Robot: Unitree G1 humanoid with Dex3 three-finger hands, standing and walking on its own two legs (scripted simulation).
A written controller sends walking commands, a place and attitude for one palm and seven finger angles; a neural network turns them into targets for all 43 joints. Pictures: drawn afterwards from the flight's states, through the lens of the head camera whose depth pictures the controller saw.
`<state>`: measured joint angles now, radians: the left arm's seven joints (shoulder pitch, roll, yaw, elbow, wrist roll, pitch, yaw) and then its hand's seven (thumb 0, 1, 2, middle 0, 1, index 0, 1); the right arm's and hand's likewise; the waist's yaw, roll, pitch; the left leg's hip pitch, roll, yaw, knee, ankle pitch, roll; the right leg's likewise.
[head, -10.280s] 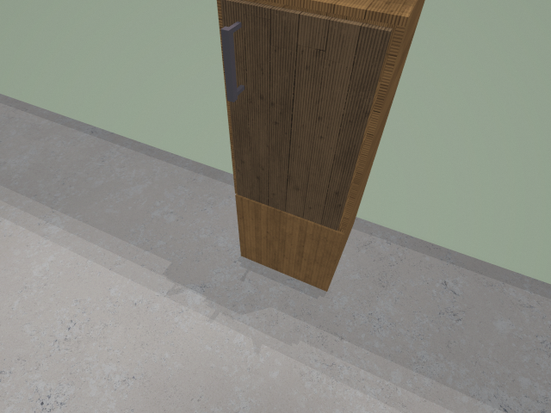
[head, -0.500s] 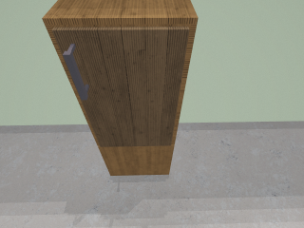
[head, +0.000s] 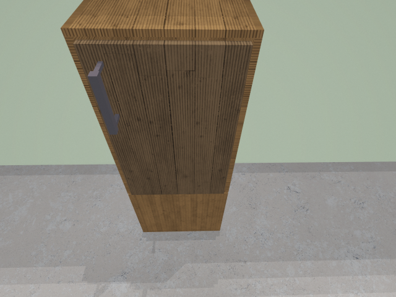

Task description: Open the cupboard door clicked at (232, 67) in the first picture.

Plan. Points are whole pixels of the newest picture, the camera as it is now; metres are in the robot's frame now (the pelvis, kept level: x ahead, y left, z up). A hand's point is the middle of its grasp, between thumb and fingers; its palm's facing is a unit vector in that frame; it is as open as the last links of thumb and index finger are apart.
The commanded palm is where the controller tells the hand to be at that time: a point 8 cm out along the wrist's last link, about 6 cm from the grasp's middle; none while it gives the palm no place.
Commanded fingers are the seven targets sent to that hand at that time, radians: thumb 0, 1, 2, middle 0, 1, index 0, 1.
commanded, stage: look again from close up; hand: left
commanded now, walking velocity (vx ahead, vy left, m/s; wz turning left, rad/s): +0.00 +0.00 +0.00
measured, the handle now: (107, 100) +0.49 +0.24 +0.13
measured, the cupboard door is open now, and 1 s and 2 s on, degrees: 0 0 0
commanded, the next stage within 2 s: raise the hand with hooked fingers in 0.56 s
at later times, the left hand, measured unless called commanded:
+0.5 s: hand out of the picture +0.01 +0.17 -0.17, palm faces +0.02 -0.98 -0.22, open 7.4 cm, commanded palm none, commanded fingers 0.00 0.90 0.90 -0.20 -0.30 -0.20 -0.30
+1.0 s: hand (116, 273) +0.16 +0.16 +0.00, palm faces +0.04 -1.00 -0.03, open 8.2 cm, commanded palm +0.12 +0.23 -0.02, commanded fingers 0.00 0.48 0.72 -0.23 -0.57 -0.23 -0.57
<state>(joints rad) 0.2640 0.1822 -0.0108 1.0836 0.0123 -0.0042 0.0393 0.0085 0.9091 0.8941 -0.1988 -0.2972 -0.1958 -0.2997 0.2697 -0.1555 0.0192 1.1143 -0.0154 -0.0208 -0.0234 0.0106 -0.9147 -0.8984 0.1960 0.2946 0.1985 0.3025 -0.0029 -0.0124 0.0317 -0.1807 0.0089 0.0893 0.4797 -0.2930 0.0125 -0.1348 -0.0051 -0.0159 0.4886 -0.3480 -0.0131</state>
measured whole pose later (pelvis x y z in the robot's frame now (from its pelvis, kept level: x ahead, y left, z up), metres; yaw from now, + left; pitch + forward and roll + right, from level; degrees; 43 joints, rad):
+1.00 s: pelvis -0.05 -0.03 -0.05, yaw +2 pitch +9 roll +2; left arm 0.28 0.19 0.19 0.21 -0.28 -0.50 -0.33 0.01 0.70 0.81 -0.21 -0.43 -0.21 -0.43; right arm 0.15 -0.27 -0.06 0.59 0.03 -0.23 -0.02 0.02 -0.91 -0.90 0.20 0.29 0.20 0.30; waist 0.00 -0.02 -0.13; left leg -0.69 0.03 0.04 0.92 -0.40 -0.03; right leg -0.65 0.00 -0.06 0.98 -0.50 -0.07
